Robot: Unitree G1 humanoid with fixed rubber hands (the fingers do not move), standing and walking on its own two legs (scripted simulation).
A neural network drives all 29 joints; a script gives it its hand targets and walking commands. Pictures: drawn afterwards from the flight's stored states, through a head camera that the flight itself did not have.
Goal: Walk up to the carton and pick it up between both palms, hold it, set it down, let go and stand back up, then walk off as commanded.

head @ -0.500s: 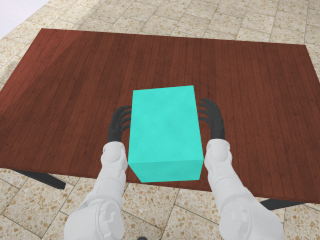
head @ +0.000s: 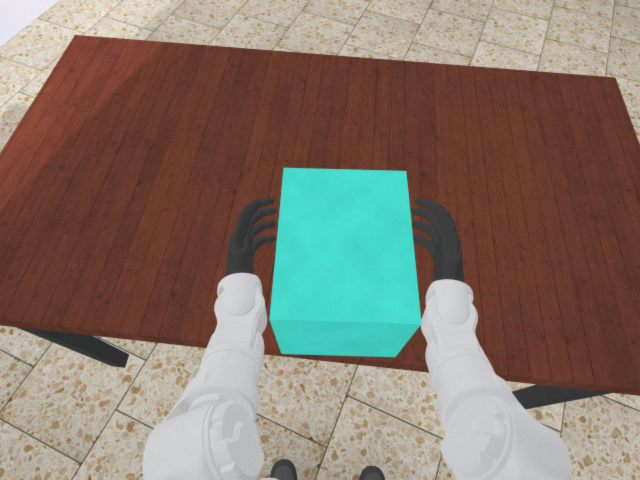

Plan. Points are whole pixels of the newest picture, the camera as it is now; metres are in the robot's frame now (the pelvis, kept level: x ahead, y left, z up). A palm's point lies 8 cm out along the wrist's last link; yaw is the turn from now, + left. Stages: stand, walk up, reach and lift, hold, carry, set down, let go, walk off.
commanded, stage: set down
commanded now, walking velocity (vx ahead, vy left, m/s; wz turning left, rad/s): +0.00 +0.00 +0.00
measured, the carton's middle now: (341, 265) +0.40 +0.01 -0.06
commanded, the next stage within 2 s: none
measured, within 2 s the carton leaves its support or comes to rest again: neither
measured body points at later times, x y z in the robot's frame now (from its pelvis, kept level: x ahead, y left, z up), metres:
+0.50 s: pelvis +0.00 -0.01 -0.01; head +0.11 +0.01 +0.43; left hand +0.39 +0.15 -0.02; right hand +0.40 -0.12 -0.01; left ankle -0.01 +0.11 -0.74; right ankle -0.01 -0.12 -0.74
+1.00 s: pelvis -0.01 +0.00 -0.01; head +0.11 +0.02 +0.43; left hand +0.39 +0.15 -0.03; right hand +0.40 -0.12 -0.01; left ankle -0.01 +0.11 -0.74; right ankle -0.01 -0.12 -0.74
